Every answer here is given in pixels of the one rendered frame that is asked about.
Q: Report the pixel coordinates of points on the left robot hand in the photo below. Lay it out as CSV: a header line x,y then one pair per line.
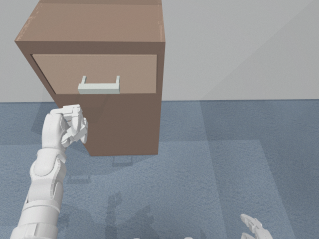
x,y
58,133

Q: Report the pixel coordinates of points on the right robot hand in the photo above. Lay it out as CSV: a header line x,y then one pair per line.
x,y
255,227

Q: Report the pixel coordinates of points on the cabinet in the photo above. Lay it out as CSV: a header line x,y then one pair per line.
x,y
118,124

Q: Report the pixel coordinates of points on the drawer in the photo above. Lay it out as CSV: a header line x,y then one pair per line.
x,y
64,72

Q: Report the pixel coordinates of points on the handle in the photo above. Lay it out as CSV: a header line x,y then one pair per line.
x,y
108,88

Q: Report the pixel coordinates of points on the robot left forearm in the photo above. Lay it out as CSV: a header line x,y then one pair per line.
x,y
42,206

